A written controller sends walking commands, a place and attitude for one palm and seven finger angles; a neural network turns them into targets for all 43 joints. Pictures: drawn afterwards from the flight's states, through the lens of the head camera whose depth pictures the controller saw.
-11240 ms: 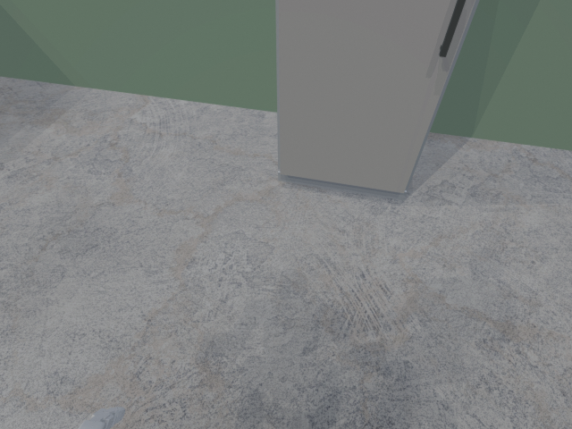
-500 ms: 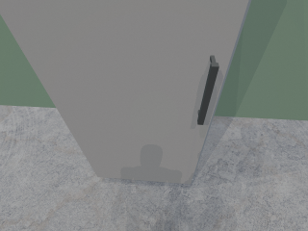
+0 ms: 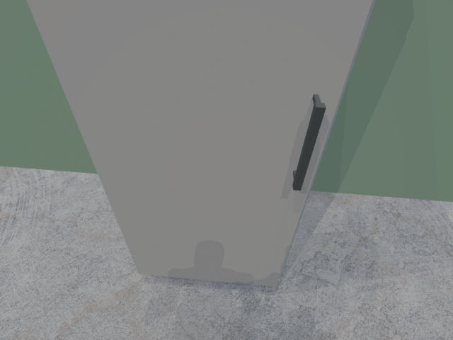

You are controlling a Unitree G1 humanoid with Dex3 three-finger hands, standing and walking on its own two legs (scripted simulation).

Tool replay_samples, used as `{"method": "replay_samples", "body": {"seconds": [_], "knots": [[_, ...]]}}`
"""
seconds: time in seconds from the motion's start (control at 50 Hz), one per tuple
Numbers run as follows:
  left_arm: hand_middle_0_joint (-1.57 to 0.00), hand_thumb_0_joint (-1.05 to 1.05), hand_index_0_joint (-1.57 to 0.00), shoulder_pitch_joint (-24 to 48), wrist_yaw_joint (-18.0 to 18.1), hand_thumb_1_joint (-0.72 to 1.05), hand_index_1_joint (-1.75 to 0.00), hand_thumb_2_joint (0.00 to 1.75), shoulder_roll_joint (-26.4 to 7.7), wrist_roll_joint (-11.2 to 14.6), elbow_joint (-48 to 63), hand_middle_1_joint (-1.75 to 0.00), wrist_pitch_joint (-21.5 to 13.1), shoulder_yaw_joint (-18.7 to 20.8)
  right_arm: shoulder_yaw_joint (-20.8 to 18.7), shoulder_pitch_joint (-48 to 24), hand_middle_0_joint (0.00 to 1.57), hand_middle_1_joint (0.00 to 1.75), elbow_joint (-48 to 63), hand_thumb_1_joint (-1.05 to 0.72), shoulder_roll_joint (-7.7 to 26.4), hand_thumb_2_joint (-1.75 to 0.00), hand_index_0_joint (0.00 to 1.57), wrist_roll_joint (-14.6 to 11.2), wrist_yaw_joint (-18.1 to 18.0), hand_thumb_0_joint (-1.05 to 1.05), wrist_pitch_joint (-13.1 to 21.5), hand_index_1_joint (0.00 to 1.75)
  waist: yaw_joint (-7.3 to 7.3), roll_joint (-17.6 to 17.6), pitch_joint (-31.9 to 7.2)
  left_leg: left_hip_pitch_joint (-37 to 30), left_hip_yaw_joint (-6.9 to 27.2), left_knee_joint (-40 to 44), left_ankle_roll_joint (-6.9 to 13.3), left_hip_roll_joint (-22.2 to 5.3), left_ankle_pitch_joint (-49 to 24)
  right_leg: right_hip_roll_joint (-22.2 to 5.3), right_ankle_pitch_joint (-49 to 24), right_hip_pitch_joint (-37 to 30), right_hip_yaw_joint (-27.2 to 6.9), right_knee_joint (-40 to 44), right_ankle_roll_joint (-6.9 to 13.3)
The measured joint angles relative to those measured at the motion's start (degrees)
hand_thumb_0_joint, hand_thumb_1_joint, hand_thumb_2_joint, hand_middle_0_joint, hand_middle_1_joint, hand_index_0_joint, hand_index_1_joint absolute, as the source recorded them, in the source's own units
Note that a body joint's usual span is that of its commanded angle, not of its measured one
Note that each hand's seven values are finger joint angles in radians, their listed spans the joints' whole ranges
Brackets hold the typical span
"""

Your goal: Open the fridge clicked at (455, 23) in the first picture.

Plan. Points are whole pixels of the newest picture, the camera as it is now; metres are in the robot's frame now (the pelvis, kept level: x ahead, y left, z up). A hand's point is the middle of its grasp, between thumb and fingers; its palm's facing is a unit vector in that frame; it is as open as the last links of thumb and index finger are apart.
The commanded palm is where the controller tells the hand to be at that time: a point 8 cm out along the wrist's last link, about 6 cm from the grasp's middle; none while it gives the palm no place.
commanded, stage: look again from close up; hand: right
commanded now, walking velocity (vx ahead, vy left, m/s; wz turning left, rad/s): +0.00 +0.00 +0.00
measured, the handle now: (305, 146) +0.51 -0.14 +0.10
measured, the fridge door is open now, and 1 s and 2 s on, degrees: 0 0 0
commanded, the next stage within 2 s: none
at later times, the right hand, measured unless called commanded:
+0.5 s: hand out of the picture -0.02 -0.24 -0.16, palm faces -0.01 +0.96 -0.29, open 7.4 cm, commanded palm none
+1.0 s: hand out of the picture -0.01 -0.24 -0.16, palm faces +0.01 +0.96 -0.28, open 7.4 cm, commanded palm none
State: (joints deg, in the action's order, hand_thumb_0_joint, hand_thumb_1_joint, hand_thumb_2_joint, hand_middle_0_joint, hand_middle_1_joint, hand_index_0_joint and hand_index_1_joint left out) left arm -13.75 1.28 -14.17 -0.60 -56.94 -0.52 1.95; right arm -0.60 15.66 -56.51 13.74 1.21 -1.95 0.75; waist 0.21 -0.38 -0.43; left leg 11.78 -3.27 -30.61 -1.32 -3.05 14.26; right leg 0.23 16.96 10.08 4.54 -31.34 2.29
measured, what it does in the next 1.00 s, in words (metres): stands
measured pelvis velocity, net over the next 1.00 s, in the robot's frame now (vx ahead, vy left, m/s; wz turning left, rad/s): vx -0.02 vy -0.02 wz -0.03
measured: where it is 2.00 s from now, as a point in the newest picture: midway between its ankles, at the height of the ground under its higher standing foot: outside the picture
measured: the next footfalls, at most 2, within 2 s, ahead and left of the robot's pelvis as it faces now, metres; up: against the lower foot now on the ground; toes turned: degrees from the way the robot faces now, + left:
none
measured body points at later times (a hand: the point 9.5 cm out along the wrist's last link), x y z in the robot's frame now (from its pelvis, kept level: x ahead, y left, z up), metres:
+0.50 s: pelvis -0.04 -0.01 +0.01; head -0.05 -0.02 +0.46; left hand -0.03 +0.28 -0.13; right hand -0.02 -0.29 -0.14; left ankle +0.03 +0.13 -0.73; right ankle +0.01 -0.09 -0.73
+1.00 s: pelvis -0.02 -0.02 +0.01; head -0.02 -0.03 +0.46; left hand +0.05 +0.24 -0.13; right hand -0.01 -0.29 -0.14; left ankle +0.03 +0.13 -0.73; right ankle +0.01 -0.09 -0.73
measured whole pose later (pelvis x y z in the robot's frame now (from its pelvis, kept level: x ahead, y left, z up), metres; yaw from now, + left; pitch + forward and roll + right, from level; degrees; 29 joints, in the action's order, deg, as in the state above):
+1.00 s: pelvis -0.02 -0.02 +0.01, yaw -2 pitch -3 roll +0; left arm -10.2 -0.7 -15.0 -0.3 -61.5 0.2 1.1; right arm 0.3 15.1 -61.4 15.7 1.8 -1.3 0.3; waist -0.6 0.8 2.4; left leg 12.0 -2.0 -23.1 -2.7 -4.6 8.4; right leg 3.4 10.6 11.0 3.7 -23.9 4.4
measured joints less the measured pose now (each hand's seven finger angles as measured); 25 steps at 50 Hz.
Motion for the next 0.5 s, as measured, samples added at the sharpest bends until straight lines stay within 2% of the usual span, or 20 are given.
{"method": "replay_samples", "body": {"seconds": [0.12,0.26,0.5], "knots": [[-0.2,0.01,-0.2,2.29,-0.9,0.9,-0.3,0.9,-2.18,-0.13,0.84,-0.3,0.15,-0.26,0.3,-1.38,0.2,0.3,0.8,-0.9,1.86,-0.9,0.2,0.07,0.61,0.01,0.18,0.3,-0.22,0.51,-0.02,0.15,-0.13,2.54,0.57,0.43,-2.86,-0.29,-2.91,0.22,-0.05,2.4,-0.41],[-0.2,0.01,-0.2,1.22,-1.59,0.9,-0.3,0.9,-3.34,-0.24,-0.1,-0.3,0.7,-0.57,0.32,-1.37,0.2,0.3,0.15,-0.9,3.6,-0.9,0.2,0.24,1.12,0.01,-0.22,0.3,-0.11,0.95,0.17,0.95,-0.52,4.79,0.86,0.81,-4.53,-0.49,-5.12,1.59,-0.52,3.94,-0.57],[-0.2,0.01,-0.2,-2.27,-1.88,0.9,-0.3,0.9,-2.64,-0.08,-4.51,-0.3,1.26,-0.84,0.31,-0.02,0.2,0.3,-2.9,-0.9,3.96,-0.9,0.2,0.21,1.43,0.01,-0.8,0.3,0.24,0.83,2.11,2.19,-0.43,6.13,0.41,0.67,-3.98,0.02,-6.36,3.63,-0.95,4.33,0.11]]}}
